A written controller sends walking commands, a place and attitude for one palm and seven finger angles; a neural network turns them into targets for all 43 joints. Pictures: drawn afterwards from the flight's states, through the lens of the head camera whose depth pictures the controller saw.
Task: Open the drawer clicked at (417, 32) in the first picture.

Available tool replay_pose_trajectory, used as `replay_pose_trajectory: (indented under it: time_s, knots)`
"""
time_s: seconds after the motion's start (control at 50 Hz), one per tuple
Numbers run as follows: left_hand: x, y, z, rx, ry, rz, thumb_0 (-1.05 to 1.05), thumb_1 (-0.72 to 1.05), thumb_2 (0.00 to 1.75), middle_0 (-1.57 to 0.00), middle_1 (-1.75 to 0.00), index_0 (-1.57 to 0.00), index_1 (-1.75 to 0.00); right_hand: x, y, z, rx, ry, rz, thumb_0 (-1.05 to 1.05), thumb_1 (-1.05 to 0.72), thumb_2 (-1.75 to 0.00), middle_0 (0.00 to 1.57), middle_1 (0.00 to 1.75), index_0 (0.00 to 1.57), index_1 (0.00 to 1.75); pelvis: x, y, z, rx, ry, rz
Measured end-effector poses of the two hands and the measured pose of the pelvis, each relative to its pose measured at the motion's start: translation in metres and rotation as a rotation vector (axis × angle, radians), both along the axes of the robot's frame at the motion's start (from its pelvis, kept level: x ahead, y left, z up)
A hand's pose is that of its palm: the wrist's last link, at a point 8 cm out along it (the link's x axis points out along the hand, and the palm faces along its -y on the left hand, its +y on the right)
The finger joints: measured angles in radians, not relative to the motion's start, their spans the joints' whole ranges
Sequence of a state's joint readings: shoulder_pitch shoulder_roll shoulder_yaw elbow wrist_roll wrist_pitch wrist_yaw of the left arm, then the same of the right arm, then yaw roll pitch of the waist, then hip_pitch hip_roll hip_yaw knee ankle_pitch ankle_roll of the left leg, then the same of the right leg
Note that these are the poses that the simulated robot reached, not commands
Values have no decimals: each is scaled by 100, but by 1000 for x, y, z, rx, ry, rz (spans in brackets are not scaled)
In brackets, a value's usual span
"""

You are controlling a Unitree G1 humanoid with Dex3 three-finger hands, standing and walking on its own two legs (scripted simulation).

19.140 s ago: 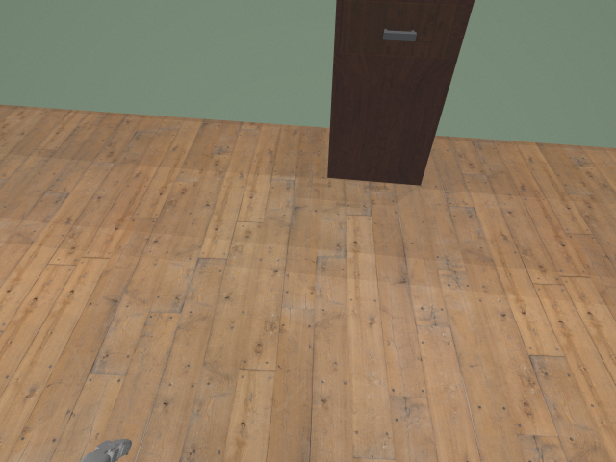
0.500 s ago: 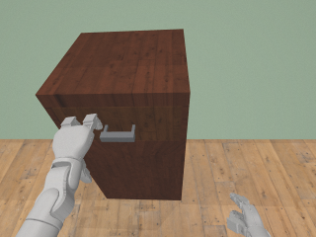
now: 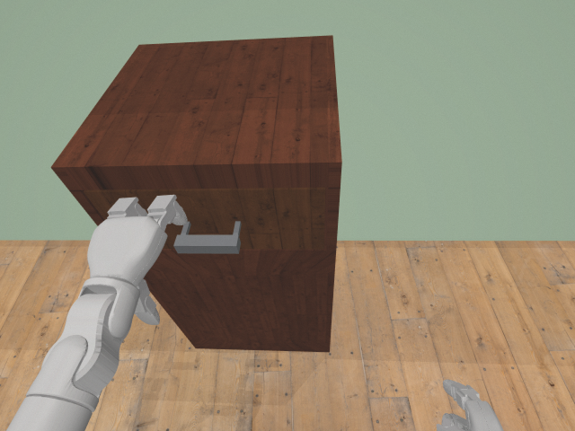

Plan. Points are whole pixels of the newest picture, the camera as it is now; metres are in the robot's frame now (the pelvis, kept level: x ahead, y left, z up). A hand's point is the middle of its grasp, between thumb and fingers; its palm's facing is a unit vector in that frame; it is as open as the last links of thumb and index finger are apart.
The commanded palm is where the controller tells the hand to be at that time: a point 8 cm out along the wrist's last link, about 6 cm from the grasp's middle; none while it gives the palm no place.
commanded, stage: move the hooked fingers above the handle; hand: left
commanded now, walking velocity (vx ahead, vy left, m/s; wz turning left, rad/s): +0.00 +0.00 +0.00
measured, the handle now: (210, 235) +0.44 +0.22 -0.04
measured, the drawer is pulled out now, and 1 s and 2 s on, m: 0.00 0.00 0.00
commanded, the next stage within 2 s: none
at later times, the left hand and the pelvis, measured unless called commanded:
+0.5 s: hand (163, 253) +0.33 +0.23 +0.06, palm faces +0.02 -0.06 -1.00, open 13.8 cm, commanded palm +0.31 +0.24 +0.12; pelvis +0.00 -0.01 +0.00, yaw +0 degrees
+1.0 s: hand (170, 248) +0.35 +0.24 +0.04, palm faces +0.02 -0.05 -1.00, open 13.8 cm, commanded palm +0.33 +0.23 +0.10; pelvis +0.00 +0.00 -0.01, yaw +0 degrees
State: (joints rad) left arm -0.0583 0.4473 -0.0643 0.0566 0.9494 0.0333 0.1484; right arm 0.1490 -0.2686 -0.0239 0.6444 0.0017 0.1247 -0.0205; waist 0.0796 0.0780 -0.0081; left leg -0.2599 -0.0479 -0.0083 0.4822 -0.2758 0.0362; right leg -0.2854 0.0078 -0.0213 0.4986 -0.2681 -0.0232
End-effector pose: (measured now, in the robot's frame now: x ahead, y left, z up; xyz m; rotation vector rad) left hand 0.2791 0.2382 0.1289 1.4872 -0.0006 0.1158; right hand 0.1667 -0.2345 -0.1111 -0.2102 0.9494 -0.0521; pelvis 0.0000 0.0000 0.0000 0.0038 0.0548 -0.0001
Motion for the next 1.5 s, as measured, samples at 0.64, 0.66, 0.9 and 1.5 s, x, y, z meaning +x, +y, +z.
replay_pose_trajectory:
  time_s: [0.64,0.66,0.9,1.5]
  knots:
    - [33,-4,-23,11,81,29,0,-48,30,-32,-120,-32,-120,-20,-17,-9,-12,25,-69,1,-90,-90,20,30,20,30,-2,-8,-5,5,39,-2]
    - [33,-5,-24,9,80,22,0,-48,30,-32,-120,-32,-120,-22,-18,-10,-14,29,-73,1,-90,-90,20,30,20,30,-2,-8,-6,4,41,-4]
    - [43,2,-34,21,62,29,0,-49,30,-32,-120,-32,-120,-27,-12,-12,-15,43,-90,1,-90,-90,20,30,20,30,-2,-2,-8,1,59,-5]
    - [77,-14,-53,42,115,5,0,-48,30,-32,-120,-32,-120,-60,-24,-22,-35,122,-140,0,-90,-90,20,30,21,30,-3,-4,-12,0,100,-6]
